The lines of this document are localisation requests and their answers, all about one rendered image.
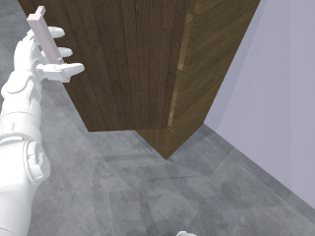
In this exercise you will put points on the cupboard door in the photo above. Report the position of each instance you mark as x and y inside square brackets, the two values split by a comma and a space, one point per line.
[130, 51]

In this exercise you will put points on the robot left forearm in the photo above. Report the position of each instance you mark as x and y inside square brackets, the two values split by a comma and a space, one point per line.
[20, 117]

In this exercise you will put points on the left robot upper arm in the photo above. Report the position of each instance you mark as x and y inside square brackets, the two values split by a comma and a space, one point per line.
[23, 166]

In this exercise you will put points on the handle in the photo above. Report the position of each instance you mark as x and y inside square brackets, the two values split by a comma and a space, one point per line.
[45, 39]

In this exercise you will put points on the left robot hand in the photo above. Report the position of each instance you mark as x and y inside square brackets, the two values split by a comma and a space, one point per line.
[28, 57]

